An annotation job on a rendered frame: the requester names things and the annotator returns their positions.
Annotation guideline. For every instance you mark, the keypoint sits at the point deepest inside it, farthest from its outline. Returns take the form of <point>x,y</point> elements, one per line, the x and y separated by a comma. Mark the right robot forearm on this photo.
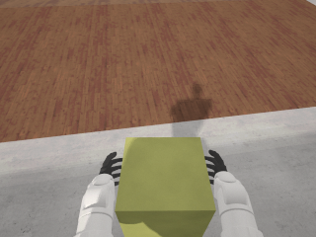
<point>234,206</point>

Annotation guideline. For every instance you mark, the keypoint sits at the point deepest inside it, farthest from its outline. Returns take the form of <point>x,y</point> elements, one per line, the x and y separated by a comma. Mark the robot left hand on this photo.
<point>107,166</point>

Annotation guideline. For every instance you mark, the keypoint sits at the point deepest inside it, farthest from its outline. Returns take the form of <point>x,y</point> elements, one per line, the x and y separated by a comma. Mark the left robot forearm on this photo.
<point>97,208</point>

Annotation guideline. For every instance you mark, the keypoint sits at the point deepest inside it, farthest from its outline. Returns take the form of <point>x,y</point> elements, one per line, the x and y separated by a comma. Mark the carton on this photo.
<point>164,188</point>

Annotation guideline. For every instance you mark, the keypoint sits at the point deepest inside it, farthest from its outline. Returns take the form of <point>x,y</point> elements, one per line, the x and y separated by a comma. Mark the robot right hand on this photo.
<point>218,164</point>

